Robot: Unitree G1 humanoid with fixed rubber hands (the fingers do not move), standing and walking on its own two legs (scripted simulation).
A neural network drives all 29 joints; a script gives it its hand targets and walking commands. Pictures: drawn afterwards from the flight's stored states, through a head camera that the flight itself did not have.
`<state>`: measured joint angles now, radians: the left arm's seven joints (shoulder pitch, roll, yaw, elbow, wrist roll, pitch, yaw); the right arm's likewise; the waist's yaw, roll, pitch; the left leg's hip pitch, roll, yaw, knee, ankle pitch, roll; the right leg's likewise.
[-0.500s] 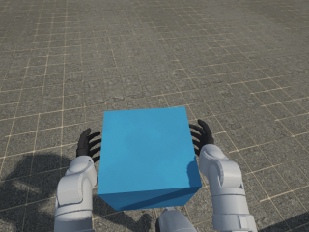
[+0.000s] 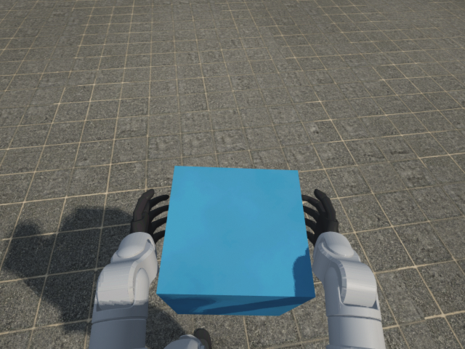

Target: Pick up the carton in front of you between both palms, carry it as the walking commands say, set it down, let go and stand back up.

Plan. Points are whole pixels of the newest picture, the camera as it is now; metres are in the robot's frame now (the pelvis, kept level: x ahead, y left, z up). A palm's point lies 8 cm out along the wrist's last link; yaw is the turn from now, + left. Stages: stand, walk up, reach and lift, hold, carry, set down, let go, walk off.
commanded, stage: carry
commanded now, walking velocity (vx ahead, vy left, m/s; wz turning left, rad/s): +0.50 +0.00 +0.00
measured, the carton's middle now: (232, 248) +0.30 +0.01 -0.03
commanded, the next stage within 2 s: none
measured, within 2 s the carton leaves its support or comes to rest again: neither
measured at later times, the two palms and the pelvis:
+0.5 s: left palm (186, 100) +0.57 +0.11 +0.11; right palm (326, 104) +0.58 -0.19 +0.10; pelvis +0.34 -0.04 +0.01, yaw +1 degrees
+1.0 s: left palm (187, 36) +0.88 +0.14 +0.09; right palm (294, 38) +0.87 -0.16 +0.10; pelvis +0.64 -0.01 +0.01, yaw -1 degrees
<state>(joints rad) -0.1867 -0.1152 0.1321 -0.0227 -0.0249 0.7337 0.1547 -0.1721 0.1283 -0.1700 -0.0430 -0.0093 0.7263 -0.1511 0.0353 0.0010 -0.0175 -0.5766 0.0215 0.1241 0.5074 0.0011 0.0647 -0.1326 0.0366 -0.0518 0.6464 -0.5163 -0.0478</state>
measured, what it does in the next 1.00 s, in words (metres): walks ahead: right foot, then left foot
